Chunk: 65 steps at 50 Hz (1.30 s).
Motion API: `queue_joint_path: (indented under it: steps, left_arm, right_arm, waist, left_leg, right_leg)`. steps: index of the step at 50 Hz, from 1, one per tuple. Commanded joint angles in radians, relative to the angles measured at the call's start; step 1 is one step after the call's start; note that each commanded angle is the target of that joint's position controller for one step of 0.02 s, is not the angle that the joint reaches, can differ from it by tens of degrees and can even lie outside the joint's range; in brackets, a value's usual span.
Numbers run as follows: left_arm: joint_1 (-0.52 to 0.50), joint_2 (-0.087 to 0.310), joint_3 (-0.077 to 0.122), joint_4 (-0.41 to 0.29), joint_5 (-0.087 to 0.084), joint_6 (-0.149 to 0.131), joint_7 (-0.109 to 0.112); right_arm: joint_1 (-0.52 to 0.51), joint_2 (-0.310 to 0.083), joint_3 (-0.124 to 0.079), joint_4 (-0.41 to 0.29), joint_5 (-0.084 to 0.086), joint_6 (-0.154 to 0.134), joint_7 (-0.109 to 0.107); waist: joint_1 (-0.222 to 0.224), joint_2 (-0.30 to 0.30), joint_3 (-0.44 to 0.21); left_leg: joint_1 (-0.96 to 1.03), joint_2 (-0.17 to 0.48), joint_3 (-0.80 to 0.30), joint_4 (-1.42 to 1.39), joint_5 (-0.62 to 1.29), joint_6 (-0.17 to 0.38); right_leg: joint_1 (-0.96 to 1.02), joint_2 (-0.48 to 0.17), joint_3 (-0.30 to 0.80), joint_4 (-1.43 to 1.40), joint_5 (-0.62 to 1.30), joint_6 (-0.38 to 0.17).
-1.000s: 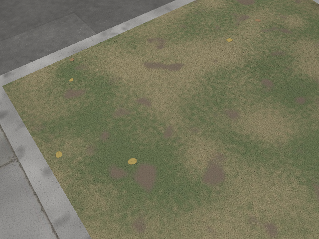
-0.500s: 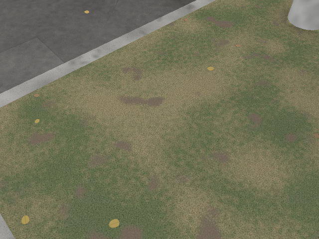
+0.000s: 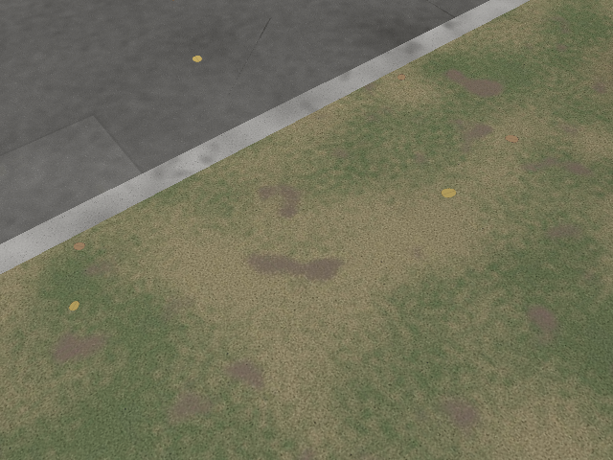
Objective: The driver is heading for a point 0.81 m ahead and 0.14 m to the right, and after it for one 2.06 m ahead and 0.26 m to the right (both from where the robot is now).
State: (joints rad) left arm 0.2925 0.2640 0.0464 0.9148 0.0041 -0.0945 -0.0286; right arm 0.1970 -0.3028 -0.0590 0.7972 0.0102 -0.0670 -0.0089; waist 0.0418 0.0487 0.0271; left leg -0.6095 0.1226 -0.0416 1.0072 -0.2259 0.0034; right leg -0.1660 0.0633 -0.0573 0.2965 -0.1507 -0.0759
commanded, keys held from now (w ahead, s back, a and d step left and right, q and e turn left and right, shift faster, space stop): w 0.46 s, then w+e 0.54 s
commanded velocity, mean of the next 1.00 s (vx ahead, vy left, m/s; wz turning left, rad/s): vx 0.50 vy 0.00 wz -0.20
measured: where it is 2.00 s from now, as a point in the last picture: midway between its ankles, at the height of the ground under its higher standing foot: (419, 248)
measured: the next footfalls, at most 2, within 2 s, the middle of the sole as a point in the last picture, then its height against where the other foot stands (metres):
left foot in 0.30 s outside the picture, level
right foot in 0.84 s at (386, 396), level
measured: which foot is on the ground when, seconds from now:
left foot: up 0.00-0.28, down 0.30-0.86, up 0.88-1.00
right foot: down 0.00-0.32, up 0.34-0.82, down 0.84-1.00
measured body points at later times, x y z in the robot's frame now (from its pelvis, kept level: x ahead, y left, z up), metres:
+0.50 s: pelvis +0.28 +0.07 +0.00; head +0.31 +0.08 +0.45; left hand +0.38 +0.35 -0.13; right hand +0.36 -0.20 -0.12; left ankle +0.30 +0.16 -0.75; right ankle +0.29 -0.09 -0.67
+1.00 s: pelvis +0.56 -0.01 -0.01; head +0.60 -0.03 +0.44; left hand +0.74 +0.24 -0.12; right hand +0.62 -0.30 -0.13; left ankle +0.54 +0.16 -0.66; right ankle +0.59 -0.08 -0.75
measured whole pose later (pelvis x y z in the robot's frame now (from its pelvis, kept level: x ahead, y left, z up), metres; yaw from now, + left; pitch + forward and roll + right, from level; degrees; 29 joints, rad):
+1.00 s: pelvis +0.56 -0.01 -0.01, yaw -15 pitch +1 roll +0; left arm 0.23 0.28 0.07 0.77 -0.01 -0.06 -0.03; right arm 0.19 -0.29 -0.05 0.82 0.00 -0.11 0.00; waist 0.01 0.02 0.05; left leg -0.47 0.07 -0.04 1.15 -0.36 0.01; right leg -0.32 0.10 0.01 0.46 -0.16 -0.10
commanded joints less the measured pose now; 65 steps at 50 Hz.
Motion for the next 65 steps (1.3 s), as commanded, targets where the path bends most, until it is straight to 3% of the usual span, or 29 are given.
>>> queue_joint_path:
  steps: [1,5,9,12,14,15,16,17,18,19,20,21,25,31,36,39,41,42,43,44,45,46,47,48,49,52,57,62,65]
  left_arm:
    - [-0.038,0.16,0.034,-0.055,-0.005,-0.014,0.016]
    - [0.027,0.176,0.034,-0.029,-0.016,-0.003,0.025]
    - [0.096,0.184,0.038,0.005,-0.022,0.019,0.027]
    - [0.086,0.202,0.047,0.012,-0.026,0.035,0.035]
    - [0.047,0.201,0.045,0.002,-0.023,0.045,0.038]
    - [0.05,0.164,0.028,-0.018,-0.009,0.045,0.04]
    - [0.165,0.048,-0.008,-0.041,-0.003,0.023,0.031]
    - [0.142,0.088,-0.002,-0.024,-0.015,-0.002,0.024]
    - [0.053,0.17,0.021,-0.05,-0.045,-0.016,0.017]
    - [-0.01,0.168,0.021,-0.065,-0.05,-0.022,0.018]
    - [-0.039,0.156,0.023,-0.069,-0.036,-0.019,0.023]
    - [-0.027,0.148,0.028,-0.063,-0.025,-0.007,0.026]
    - [-0.012,0.089,0.021,-0.06,-0.02,0.033,0.03]
    - [-0.184,0.065,0.014,-0.117,-0.022,0.026,0.013]
    - [-0.303,0.058,0.007,-0.187,-0.023,0.025,-0.013]
    - [-0.294,0.081,0.018,-0.22,-0.023,0.026,-0.033]
    - [-0.135,0.134,0.051,-0.197,-0.023,0.032,-0.034]
    - [0.029,0.195,0.085,-0.157,-0.026,0.035,-0.022]
    - [0.154,0.311,0.12,-0.142,-0.025,0.044,-0.001]
    - [0.124,0.303,0.106,-0.163,-0.035,0.038,-0.002]
    - [0.121,0.231,0.084,-0.167,-0.025,0.033,-0.003]
    - [0.077,0.19,0.074,-0.173,-0.021,0.028,-0.001]
    - [0.012,0.166,0.065,-0.186,-0.019,0.025,-0.001]
    - [-0.041,0.132,0.054,-0.203,-0.013,0.024,0.002]
    - [-0.068,0.126,0.051,-0.22,-0.006,0.025,0.006]
    - [-0.057,0.165,0.062,-0.226,-0.012,0.022,0.022]
    - [0.016,0.185,0.071,-0.212,-0.025,0.034,0.044]
    - [0.077,0.173,0.071,-0.194,-0.031,0.049,0.051]
    - [0.048,0.159,0.068,-0.208,-0.025,0.058,0.053]
  right_arm:
    - [-0.01,-0.043,-0.009,-0.059,-0.006,-0.004,-0.001]
    - [-0.146,-0.016,0.004,-0.091,0.001,-0.016,0.015]
    - [-0.248,-0.025,0.007,-0.133,0.01,-0.026,0.038]
    - [-0.222,-0.055,-0.002,-0.138,0.01,-0.033,0.052]
    - [-0.022,-0.112,-0.034,-0.08,0.004,-0.034,0.045]
    - [0.153,-0.169,-0.056,-0.036,-0.004,-0.031,0.035]
    - [0.248,-0.275,-0.081,-0.016,-0.019,-0.024,0.031]
    - [0.264,-0.193,-0.058,-0.012,-0.006,-0.021,0.034]
    - [0.185,-0.145,-0.04,-0.02,-0.002,-0.022,0.034]
    - [0.111,-0.119,-0.032,-0.035,-0.004,-0.022,0.032]
    - [0.055,-0.09,-0.023,-0.038,-0.009,-0.024,0.035]
    - [0.021,-0.064,-0.015,-0.041,-0.017,-0.029,0.038]
    - [0.021,-0.09,-0.025,-0.013,-0.018,-0.048,0.034]
    - [0.069,-0.115,-0.03,0.033,-0.021,-0.046,0.008]
    - [0.134,-0.128,-0.038,0.078,-0.006,-0.022,0.0]
    - [0.112,-0.154,-0.048,0.076,0.001,0.004,-0.011]
    - [0.086,-0.174,-0.053,0.062,0.0,0.024,-0.024]
    - [0.084,-0.164,-0.047,0.05,-0.002,0.028,-0.031]
    - [0.148,-0.087,-0.019,0.008,-0.026,0.01,-0.024]
    - [0.155,-0.024,0.008,-0.009,-0.027,-0.031,-0.006]
    - [0.054,-0.103,-0.012,-0.03,0.013,-0.067,0.014]
    - [-0.007,-0.111,-0.011,-0.051,0.032,-0.085,0.02]
    - [-0.023,-0.104,-0.012,-0.05,0.015,-0.089,0.014]
    - [-0.021,-0.118,-0.024,-0.044,-0.007,-0.081,0.007]
    - [-0.007,-0.114,-0.027,-0.045,-0.014,-0.067,0.007]
    - [-0.01,-0.079,-0.023,-0.059,-0.026,-0.039,0.001]
    - [-0.193,-0.035,-0.005,-0.117,-0.019,-0.043,0.008]
    - [-0.254,-0.081,-0.017,-0.152,-0.002,-0.061,0.029]
    - [-0.125,-0.119,-0.038,-0.122,-0.003,-0.076,0.028]
  waist:
    - [-0.029,-0.097,-0.004]
    - [0.023,-0.097,0.026]
    - [0.051,-0.102,0.054]
    - [0.009,-0.125,0.03]
    - [-0.105,-0.122,-0.094]
    - [-0.171,-0.071,-0.232]
    - [-0.135,0.169,-0.375]
    - [-0.157,0.192,-0.428]
    - [-0.149,0.123,-0.259]
    - [-0.123,0.059,-0.16]
    - [-0.094,0.016,-0.085]
    - [-0.059,0.032,-0.059]
    - [-0.021,0.032,-0.03]
    - [-0.079,0.008,0.024]
    - [-0.121,-0.012,0.063]
    - [-0.088,0.015,0.036]
    - [0.006,0.038,-0.074]
    - [0.083,0.003,-0.162]
    - [0.081,-0.191,-0.287]
    - [0.034,-0.277,-0.398]
    - [0.082,-0.198,-0.341]
    - [0.068,-0.14,-0.222]
    - [0.02,-0.057,-0.13]
    - [-0.015,-0.058,-0.093]
    - [-0.042,-0.079,-0.075]
    - [-0.06,-0.088,-0.052]
    - [0.009,-0.118,-0.023]
    - [0.023,-0.142,-0.025]
    - [-0.055,-0.175,-0.064]
  left_leg:
    - [-0.06,0.032,-0.013,-0.137,0.157,-0.021]
    - [-0.015,-0.01,0.031,-0.365,0.316,-0.019]
    - [-0.047,-0.035,0.034,-0.465,0.274,0.005]
    - [0.015,-0.058,0.039,-0.505,0.169,0.046]
    - [0.306,-0.116,0.092,-0.542,0.167,0.093]
    - [0.6,-0.025,-0.001,-0.493,0.204,0.142]
    - [0.992,0.228,-0.455,-0.541,0.063,0.304]
    - [1.031,0.278,-0.691,-0.684,-0.047,0.337]
    - [0.907,0.242,-0.552,-0.703,-0.086,0.282]
    - [0.759,0.2,-0.417,-0.724,-0.028,0.251]
    - [0.624,0.159,-0.321,-0.759,0.056,0.235]
    - [0.536,0.124,-0.252,-0.792,0.119,0.218]
    - [0.439,0.103,-0.114,-0.878,0.241,0.236]
    - [0.476,0.075,0.076,-0.921,0.258,0.18]
    - [0.664,0.137,0.134,-0.873,0.321,0.162]
    - [0.749,0.16,0.17,-0.744,0.629,0.132]
    - [0.731,0.136,0.212,-0.493,0.933,0.098]
    - [0.603,0.091,0.234,-0.264,0.864,0.062]
    - [0.219,-0.011,0.242,0.115,0.412,0.001]
    - [-0.068,-0.195,0.052,0.362,-0.343,-0.029]
    - [-0.182,-0.127,-0.07,0.405,-0.309,0.002]
    - [-0.203,-0.081,-0.051,0.352,-0.227,0.025]
    - [-0.159,-0.041,-0.043,0.246,-0.161,0.025]
    - [-0.085,-0.011,-0.041,0.164,-0.122,0.017]
    - [-0.028,-0.003,-0.043,0.131,-0.099,0.005]
    - [0.004,-0.013,-0.015,-0.003,-0.023,-0.046]
    - [0.076,-0.083,0.001,-0.381,0.293,-0.073]
    - [0.118,-0.112,-0.041,-0.521,0.265,-0.045]
    - [0.29,-0.119,-0.018,-0.58,0.176,0.009]
  right_leg:
    - [0.025,-0.265,0.185,-0.182,0.202,-0.156]
    - [0.054,-0.238,0.119,-0.185,0.179,-0.124]
    - [0.181,-0.296,0.134,-0.133,0.197,-0.121]
    - [0.259,-0.332,0.144,-0.052,0.334,-0.095]
    - [0.227,-0.275,0.091,0.179,0.603,-0.059]
    - [0.067,-0.224,0.054,0.426,0.474,-0.027]
    - [-0.351,-0.052,0.014,0.822,0.011,0.048]
    - [-0.501,-0.02,0.153,0.964,-0.428,0.047]
    - [-0.591,-0.083,0.166,1.021,-0.384,0.031]
    - [-0.584,-0.137,0.137,0.984,-0.29,0.025]
    - [-0.55,-0.17,0.12,0.916,-0.223,0.031]
    - [-0.487,-0.2,0.127,0.862,-0.172,0.035]
    - [-0.456,-0.217,0.119,0.757,-0.056,0.07]
    - [-0.473,-0.175,0.102,0.428,0.253,0.072]
    - [-0.535,-0.152,0.072,0.304,0.212,0.037]
    - [-0.488,-0.108,0.012,0.288,0.061,-0.004]
    - [-0.258,-0.029,-0.051,0.279,0.002,-0.048]
    - [-0.002,-0.012,-0.013,0.236,0.047,-0.088]
    - [0.385,-0.248,0.387,0.235,0.016,-0.224]
    - [0.575,-0.406,0.87,0.048,-0.109,-0.358]
    - [0.547,-0.385,0.793,0.005,-0.149,-0.307]
    - [0.419,-0.346,0.644,0.003,-0.105,-0.266]
    - [0.254,-0.304,0.537,-0.012,-0.012,-0.236]
    - [0.138,-0.271,0.463,-0.034,0.077,-0.218]
    - [0.059,-0.25,0.44,-0.058,0.123,-0.219]
    - [-0.05,-0.217,0.36,-0.093,0.233,-0.227]
    - [-0.106,-0.141,0.287,-0.072,0.138,-0.152]
    - [0.012,-0.194,0.415,0.033,0.057,-0.126]
    - [0.035,-0.18,0.459,0.164,0.128,-0.089]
